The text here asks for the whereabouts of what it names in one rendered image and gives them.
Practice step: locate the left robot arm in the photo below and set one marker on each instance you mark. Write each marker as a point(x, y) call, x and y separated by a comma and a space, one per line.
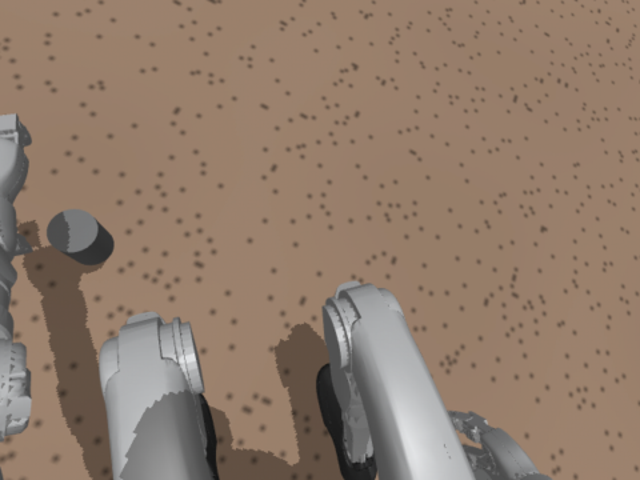
point(15, 378)

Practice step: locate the right robot hand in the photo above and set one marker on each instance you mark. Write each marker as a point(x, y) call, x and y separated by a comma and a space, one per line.
point(500, 458)

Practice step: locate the right robot foot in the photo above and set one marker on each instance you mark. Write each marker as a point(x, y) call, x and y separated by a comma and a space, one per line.
point(332, 418)

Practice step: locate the left robot foot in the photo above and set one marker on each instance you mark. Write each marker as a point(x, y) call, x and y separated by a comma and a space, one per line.
point(211, 438)

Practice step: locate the can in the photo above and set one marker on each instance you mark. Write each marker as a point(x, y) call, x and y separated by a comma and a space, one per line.
point(80, 236)

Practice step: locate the left robot hand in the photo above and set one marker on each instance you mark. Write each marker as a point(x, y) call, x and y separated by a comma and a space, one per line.
point(14, 165)

